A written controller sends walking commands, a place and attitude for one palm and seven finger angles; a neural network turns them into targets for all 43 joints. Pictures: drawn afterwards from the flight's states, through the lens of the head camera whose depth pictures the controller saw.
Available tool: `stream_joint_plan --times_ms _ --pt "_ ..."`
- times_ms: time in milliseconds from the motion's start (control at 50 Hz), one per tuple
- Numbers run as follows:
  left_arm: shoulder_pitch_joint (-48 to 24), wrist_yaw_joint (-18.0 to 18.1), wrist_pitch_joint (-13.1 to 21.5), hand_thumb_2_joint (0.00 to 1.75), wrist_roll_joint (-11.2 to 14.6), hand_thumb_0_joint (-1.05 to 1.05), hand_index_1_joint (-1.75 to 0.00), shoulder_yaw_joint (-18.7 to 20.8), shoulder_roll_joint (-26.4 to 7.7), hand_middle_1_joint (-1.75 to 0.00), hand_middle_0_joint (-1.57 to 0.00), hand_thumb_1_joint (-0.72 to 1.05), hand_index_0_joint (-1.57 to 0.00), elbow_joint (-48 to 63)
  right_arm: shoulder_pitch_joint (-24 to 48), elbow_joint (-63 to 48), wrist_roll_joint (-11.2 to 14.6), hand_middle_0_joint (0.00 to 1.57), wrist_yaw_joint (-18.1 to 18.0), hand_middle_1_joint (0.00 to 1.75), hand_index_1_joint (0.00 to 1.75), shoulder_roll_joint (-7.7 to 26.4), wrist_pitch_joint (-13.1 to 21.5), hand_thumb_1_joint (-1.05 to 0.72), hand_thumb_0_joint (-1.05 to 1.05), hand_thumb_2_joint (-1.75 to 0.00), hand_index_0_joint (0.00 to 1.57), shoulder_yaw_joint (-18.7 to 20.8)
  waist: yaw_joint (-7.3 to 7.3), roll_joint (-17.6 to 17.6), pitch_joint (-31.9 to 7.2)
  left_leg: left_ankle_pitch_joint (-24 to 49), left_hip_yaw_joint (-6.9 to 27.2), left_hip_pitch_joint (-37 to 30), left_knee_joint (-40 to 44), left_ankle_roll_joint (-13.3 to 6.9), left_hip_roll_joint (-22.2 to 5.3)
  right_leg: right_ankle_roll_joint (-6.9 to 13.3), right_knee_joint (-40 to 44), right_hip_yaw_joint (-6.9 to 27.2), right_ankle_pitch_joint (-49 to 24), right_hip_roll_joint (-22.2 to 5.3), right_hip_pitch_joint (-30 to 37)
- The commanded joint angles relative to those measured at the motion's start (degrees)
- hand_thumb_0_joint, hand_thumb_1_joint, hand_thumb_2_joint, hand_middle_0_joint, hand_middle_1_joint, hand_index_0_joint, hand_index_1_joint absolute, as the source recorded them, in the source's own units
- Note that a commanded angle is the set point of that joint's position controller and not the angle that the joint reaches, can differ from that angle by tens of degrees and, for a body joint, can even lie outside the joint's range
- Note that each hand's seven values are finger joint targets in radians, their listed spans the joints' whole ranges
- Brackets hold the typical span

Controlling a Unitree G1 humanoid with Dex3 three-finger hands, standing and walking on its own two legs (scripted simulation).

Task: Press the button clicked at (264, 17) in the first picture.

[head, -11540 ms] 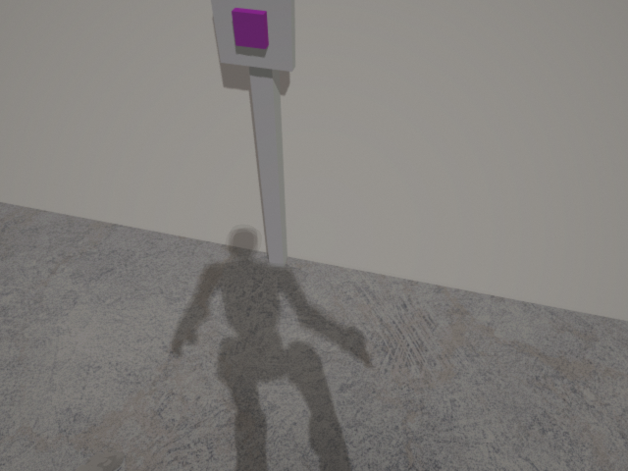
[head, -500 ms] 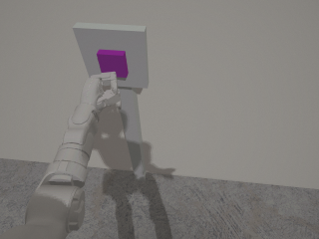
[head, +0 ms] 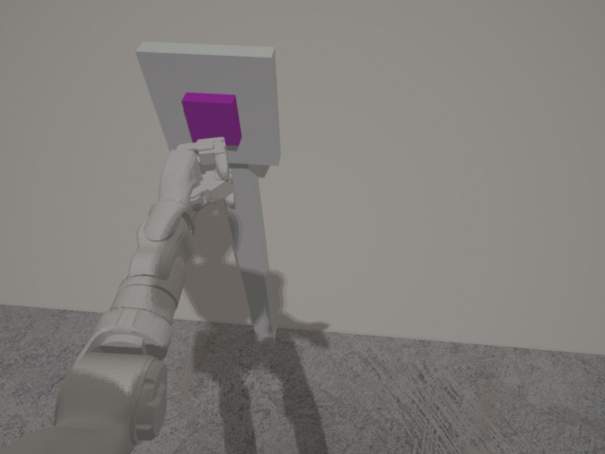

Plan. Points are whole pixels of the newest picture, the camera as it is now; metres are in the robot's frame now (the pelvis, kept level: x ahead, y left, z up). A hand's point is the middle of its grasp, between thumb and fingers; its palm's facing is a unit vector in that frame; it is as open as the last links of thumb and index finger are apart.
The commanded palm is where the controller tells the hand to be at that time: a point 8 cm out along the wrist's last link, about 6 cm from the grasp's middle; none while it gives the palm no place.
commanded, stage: aim a knuckle at the button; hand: left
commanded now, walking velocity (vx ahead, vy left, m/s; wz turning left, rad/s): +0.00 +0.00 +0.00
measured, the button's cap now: (214, 118) +0.54 +0.13 +0.17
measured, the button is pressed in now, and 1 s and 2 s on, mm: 0 1 14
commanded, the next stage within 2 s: press the button with the knuckle in 0.40 s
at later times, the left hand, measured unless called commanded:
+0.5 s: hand (230, 180) +0.44 +0.10 +0.13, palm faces -0.09 -1.00 +0.00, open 3.1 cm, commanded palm +0.42 +0.15 +0.14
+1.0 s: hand (238, 161) +0.48 +0.10 +0.14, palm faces -0.08 -1.00 -0.01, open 3.0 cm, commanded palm +0.46 +0.15 +0.14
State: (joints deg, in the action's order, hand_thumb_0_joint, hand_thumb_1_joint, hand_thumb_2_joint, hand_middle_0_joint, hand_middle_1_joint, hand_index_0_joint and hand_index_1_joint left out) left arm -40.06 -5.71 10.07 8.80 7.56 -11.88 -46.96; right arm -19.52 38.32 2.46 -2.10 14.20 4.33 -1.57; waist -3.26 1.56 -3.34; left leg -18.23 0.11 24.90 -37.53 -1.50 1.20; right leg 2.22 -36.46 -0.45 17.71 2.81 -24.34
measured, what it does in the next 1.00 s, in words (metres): stands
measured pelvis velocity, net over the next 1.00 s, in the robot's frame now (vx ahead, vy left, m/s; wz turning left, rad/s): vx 0.00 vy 0.00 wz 0.00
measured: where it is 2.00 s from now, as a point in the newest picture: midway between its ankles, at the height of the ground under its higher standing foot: outside the picture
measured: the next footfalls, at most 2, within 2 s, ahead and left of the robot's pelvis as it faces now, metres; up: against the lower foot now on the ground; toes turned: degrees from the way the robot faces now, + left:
none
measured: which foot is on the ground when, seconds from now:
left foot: down 0.00-1.00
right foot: down 0.00-1.00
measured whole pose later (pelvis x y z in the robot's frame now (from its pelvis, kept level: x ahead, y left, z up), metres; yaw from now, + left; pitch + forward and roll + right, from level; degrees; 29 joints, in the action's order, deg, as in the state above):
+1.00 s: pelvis +0.00 +0.00 +0.00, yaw +0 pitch +9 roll +0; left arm -51.6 -5.6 13.9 6.8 11.3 -14.6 -61.3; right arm -21.9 38.2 1.5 -1.5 14.5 3.4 -1.8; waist -5.4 1.3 -4.0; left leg -18.9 0.0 29.5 -39.6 -1.4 1.0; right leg 2.4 -38.8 -0.4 18.4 3.0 -29.1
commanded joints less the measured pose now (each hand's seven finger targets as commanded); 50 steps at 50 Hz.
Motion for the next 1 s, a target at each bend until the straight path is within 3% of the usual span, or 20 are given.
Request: stream_joint_plan --times_ms 0,40,80,100,140,220,260,360,400,420,440,520,560,640,680,740,780,840,880,980 --pt "-30.48 1.08 3.64 0.9 0.05 0.0 -1.5 1.58 -7.95 -1.5 -1.3 0.9 -1.3 8.29 -0.15 -5.96 -0.02 0.2 -0.29 0.3 0.3 7.35 2.62 -0.9 0.0 -0.9 0.2 2.41 -1.59 -2.68 -15.15 8.7 0.83 -9.49 4.32 -0.6 -0.64 -0.73 5.11 0.1 -12.29 -0.98 2.13" --pt "-31.46 1.2 3.66 0.9 -0.26 0.0 -1.5 2.44 -9.1 -1.5 -1.3 0.9 -1.3 5.05 -0.66 -5.98 -0.16 0.2 -0.29 0.3 0.3 7.66 2.4 -0.9 0.0 -0.9 0.2 2.18 -1.74 -5.91 -14.87 7.32 0.95 -7.26 4.29 -0.82 -0.46 -0.84 5.04 0.32 -11.38 -1.05 2.83" --pt "-33.78 1.23 4.11 0.9 -0.71 0.0 -1.5 1.99 -8.79 -1.5 -1.3 0.9 -1.3 3.48 -0.14 -6.38 -0.06 0.2 -0.32 0.3 0.3 7.39 2.19 -0.9 0.0 -0.9 0.2 2.01 -1.93 -3.51 -14.36 6.02 0.44 -6.42 4.15 -0.78 -0.22 -0.92 5.01 0.83 -10.71 -1.47 2.07" --pt "-35.39 1.39 4.73 0.9 -0.85 0.0 -1.5 2.47 -9.18 -1.5 -1.3 0.9 -1.3 4.44 -0.36 -6.51 -0.14 0.2 -0.2 0.3 0.3 7.33 2.31 -0.9 0.0 -0.9 0.2 2.01 -1.65 -1.63 -16.04 6.66 0.61 -7.32 3.93 -0.63 -0.18 -0.7 4.4 0.74 -11.22 -1.46 2.08" --pt "-34.32 1.51 5.68 0.9 -0.73 0.0 -1.5 4.78 -11.58 -1.5 -1.3 0.9 -1.3 3.82 -0.96 -6.82 -0.39 0.2 -0.16 0.3 0.3 7.66 2.19 -0.9 0.0 -0.9 0.2 2.1 -1.32 -4.75 -18.41 8.83 0.58 -7.08 3.17 -0.84 -0.18 -0.79 3.76 0.9 -13.76 -1.31 4.21" --pt "-31.5 0.09 6.61 0.9 -0.95 0.0 -1.5 4.82 -11.88 -1.5 -1.3 0.9 -1.3 6.24 -1.03 -7.87 -0.27 0.2 0.15 0.3 0.3 7.4 1.96 -0.9 0.0 -0.9 0.2 2.25 -0.21 -1.94 -21.41 12.57 -0.07 -7.51 2.63 -0.6 -0.18 -0.58 2.61 1.24 -19.0 -1.36 6.82" --pt "-29.94 -0.68 5.85 0.9 -0.66 0.0 -1.5 3.31 -10.47 -1.5 -1.3 0.9 -1.3 4.64 -1.11 -7.93 0.02 0.2 0.14 0.3 0.3 7.51 1.62 -0.9 0.0 -0.9 0.2 2.25 -1.03 -4.12 -18.21 11.53 -0.06 -6.2 2.68 -0.79 -0.39 -0.79 3.26 1.01 -18.1 -1.16 5.35" --pt "-33.66 -1.03 5.57 0.9 0.7 0.0 -1.5 0.58 -7.35 -1.5 -1.3 0.9 -1.3 10.74 -0.96 -7.73 0.21 0.2 0.0 0.3 0.3 7.53 2.05 -0.9 0.0 -0.9 0.2 2.74 -1.84 0.0 -20.16 11.49 0.71 -10.55 2.71 -0.53 -0.67 -0.62 3.62 0.4 -15.87 -0.85 2.72" --pt "-32.8 -0.58 5.32 0.9 0.88 0.0 -1.5 1.56 -8.33 -1.5 -1.3 0.9 -1.3 10.01 -1.37 -6.99 0.06 0.2 -0.13 0.3 0.3 7.72 2.2 -0.9 0.0 -0.9 0.2 2.84 -1.81 -2.0 -19.54 11.09 0.95 -10.16 2.93 -0.55 -0.76 -0.68 3.86 0.23 -15.21 -0.72 2.82" --pt "-32.95 -0.42 5.12 0.9 0.78 0.0 -1.5 0.64 -7.2 -1.5 -1.3 0.9 -1.3 9.51 -1.2 -6.81 0.11 0.2 -0.14 0.3 0.3 7.6 2.29 -0.9 0.0 -0.9 0.2 2.7 -1.93 -1.14 -18.37 10.5 0.91 -9.87 3.12 -0.53 -0.67 -0.64 4.05 0.13 -14.41 -0.77 2.11" --pt "-34.16 -0.01 5.3 0.9 0.6 0.0 -1.5 0.66 -7.57 -1.5 -1.3 0.9 -1.3 9.81 -1.63 -6.49 0.02 0.2 -0.21 0.3 0.3 7.71 2.4 -0.9 0.0 -0.9 0.2 2.7 -2.35 -2.53 -18.12 10.72 1.17 -9.74 3.14 -0.62 -0.75 -0.69 4.02 0.03 -14.29 -0.71 2.16" --pt "-33.32 1.32 5.38 0.9 -0.41 0.0 -1.5 3.43 -10.57 -1.5 -1.3 0.9 -1.3 9.38 -1.83 -6.17 -0.3 0.2 -0.07 0.3 0.3 7.72 2.36 -0.9 0.0 -0.9 0.2 2.66 -1.1 -1.14 -19.98 11.39 0.97 -9.31 3.28 -0.5 -0.52 -0.56 3.55 0.28 -15.3 -0.88 3.89" --pt "-34.5 1.64 5.29 0.9 -0.83 0.0 -1.5 3.89 -11.57 -1.5 -1.3 0.9 -1.3 6.73 -2.17 -5.78 -0.35 0.2 -0.22 0.3 0.3 7.83 2.1 -0.9 0.0 -0.9 0.2 2.58 -1.81 -3.33 -17.96 10.22 0.92 -7.52 3.36 -0.72 -0.56 -0.82 3.91 0.45 -14.64 -0.87 3.47" --pt "-36.19 1.38 5.73 0.9 -0.92 0.0 -1.5 4.49 -11.87 -1.5 -1.3 0.9 -1.3 4.61 -3.07 -5.88 -0.5 0.2 -0.17 0.3 0.3 7.98 1.95 -0.9 0.0 -0.9 0.2 2.59 -2.0 -2.86 -19.52 11.36 0.69 -7.74 2.92 -0.72 -0.39 -0.72 3.5 0.62 -16.26 -0.92 4.09" --pt "-36.28 0.99 5.81 0.9 -0.96 0.0 -1.5 4.25 -11.35 -1.5 -1.3 0.9 -1.3 1.95 -3.1 -5.72 -0.44 0.2 -0.13 0.3 0.3 7.82 1.83 -0.9 0.0 -0.9 0.2 2.48 -2.12 -1.27 -18.4 11.04 0.36 -7.33 2.79 -0.55 -0.4 -0.67 3.49 0.76 -16.39 -0.97 3.21" --pt "-38.74 0.77 6.42 0.9 -1.09 0.0 -1.5 2.75 -9.54 -1.5 -1.3 0.9 -1.3 0.66 -4.0 -5.64 -0.61 0.2 0.1 0.3 0.3 7.95 1.86 -0.9 0.0 -0.9 0.2 2.61 -3.2 -2.93 -18.83 11.33 0.65 -7.59 2.17 -0.74 -0.33 -0.8 3.26 0.64 -16.4 -0.83 2.03" --pt "-38.9 0.75 6.74 0.9 -1.05 0.0 -1.5 4.3 -11.07 -1.5 -1.3 0.9 -1.3 -0.01 -4.4 -5.48 -0.73 0.2 0.13 0.3 0.3 8.07 1.76 -0.9 0.0 -0.9 0.2 2.73 -2.61 -1.89 -20.52 12.2 0.57 -7.69 2.02 -0.53 -0.37 -0.71 2.77 0.75 -17.35 -0.89 2.75" --pt "-39.79 0.61 6.72 0.9 -1.19 0.0 -1.5 4.99 -11.96 -1.5 -1.3 0.9 -1.3 -1.87 -5.41 -5.21 -0.89 0.2 0.2 0.3 0.3 8.26 1.39 -0.9 0.0 -0.9 0.2 2.77 -3.29 -4.38 -20.03 12.66 0.16 -6.0 1.48 -0.88 -0.26 -1.02 2.8 0.93 -18.89 -0.9 3.36" --pt "-40.32 0.58 7.17 0.9 -1.59 0.0 -1.5 5.95 -13.41 -1.5 -1.3 0.9 -1.3 -1.45 -5.4 -5.37 -0.91 0.2 0.24 0.3 0.3 8.26 1.19 -0.9 0.0 -0.9 0.2 2.86 -2.77 -2.46 -21.39 12.76 -0.02 -5.93 1.41 -0.78 -0.17 -0.94 2.45 1.28 -19.39 -1.01 4.03" --pt "-44.11 0.67 7.63 0.9 -1.95 0.0 -1.5 4.24 -12.0 -1.5 -1.3 0.9 -1.3 -2.61 -6.32 -4.63 -0.95 0.2 0.29 0.3 0.3 8.32 0.84 -0.9 0.0 -0.9 0.2 2.97 -4.3 -2.02 -20.35 12.37 0.39 -6.52 1.02 -0.73 -0.32 -1.0 2.64 0.92 -18.14 -0.83 1.46"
